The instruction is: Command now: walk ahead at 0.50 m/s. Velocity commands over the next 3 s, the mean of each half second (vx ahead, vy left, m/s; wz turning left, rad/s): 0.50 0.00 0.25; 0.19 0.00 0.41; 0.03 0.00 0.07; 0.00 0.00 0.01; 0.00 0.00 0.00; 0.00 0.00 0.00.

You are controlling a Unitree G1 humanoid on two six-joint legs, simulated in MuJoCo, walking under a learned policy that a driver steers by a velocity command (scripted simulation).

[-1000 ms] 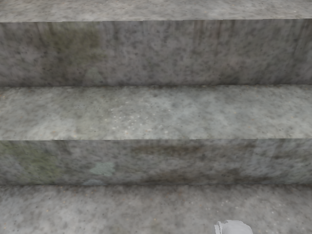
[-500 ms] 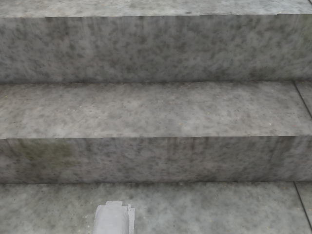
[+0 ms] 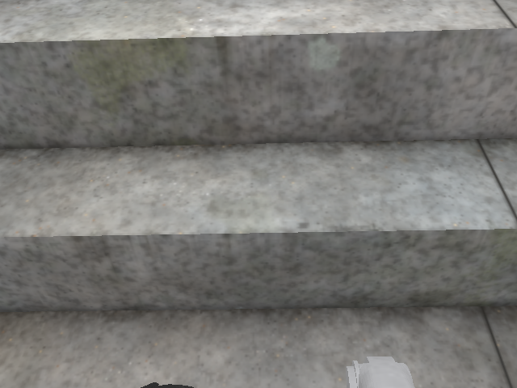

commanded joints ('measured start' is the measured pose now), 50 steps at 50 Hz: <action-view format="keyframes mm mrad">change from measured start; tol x64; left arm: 1 -437 118 -17 -252 14 88 0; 6 505 331 81 99 41 58 13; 50 356 241 113 108 -3 -34 -37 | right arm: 1 -95 -219 -47 -32 43 -2 74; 50 -487 -248 -10 -436 -1 65 2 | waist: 1 73 188 33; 50 66 -2 -44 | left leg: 1 -502 196 -108 -573 463 282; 4 156 272 -13 -140 1838 292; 8 -536 -117 -294 1299 310 122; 22 -1635 -59 -305 2095 237 324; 35 -663 -96 245 739 -37 176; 38 233 140 -632 395 467 396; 43 -301 101 -420 70 -322 150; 50 -301 108 -243 -134 239 233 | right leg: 1 645 0 -177 -567 -305 62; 7 1355 -157 751 -1573 -530 -54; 26 1155 -217 -64 -1950 -264 48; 36 1649 -277 -192 -1690 2050 116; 39 847 130 -64 -264 134 234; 50 485 80 46 46 175 315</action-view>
